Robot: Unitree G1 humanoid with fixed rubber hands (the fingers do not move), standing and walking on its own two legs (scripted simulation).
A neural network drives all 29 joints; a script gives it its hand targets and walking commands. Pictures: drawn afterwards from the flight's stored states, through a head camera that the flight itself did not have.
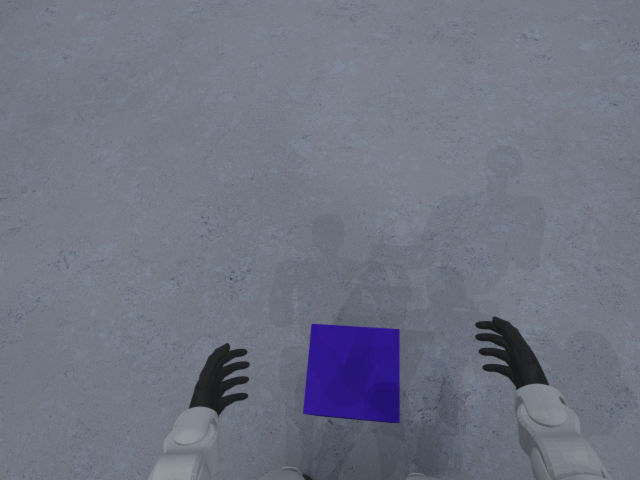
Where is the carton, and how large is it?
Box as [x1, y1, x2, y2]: [303, 324, 399, 422]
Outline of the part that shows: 312,324 303,413 387,422 399,422 399,329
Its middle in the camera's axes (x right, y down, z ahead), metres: +0.09 +0.36 +1.00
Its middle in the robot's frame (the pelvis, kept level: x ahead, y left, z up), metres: +0.30 +0.01 -0.63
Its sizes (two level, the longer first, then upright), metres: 0.210 0.200 0.250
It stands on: the floor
